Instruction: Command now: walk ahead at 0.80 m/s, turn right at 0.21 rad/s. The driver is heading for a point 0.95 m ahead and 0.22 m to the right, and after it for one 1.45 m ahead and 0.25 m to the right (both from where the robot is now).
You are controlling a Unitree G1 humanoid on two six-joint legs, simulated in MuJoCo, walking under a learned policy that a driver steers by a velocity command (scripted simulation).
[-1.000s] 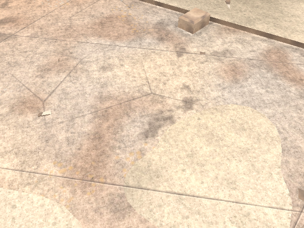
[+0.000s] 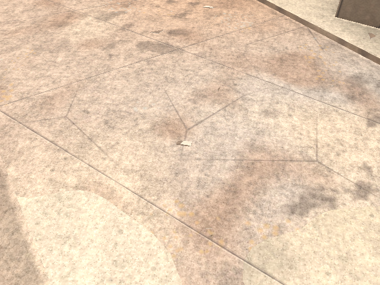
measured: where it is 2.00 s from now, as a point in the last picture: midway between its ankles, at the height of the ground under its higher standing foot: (279, 170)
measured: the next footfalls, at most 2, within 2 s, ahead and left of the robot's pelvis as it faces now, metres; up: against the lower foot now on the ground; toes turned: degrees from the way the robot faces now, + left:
right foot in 0.08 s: +0.04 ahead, -0.09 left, +0.00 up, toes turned -6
left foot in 0.54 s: +0.44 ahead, +0.00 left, +0.00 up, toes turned -24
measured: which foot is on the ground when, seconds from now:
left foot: down 0.00-0.06, up 0.08-0.52, down 0.54-0.92, up 0.94-1.00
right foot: up 0.00-0.06, down 0.08-0.54, up 0.56-0.92, down 0.94-1.00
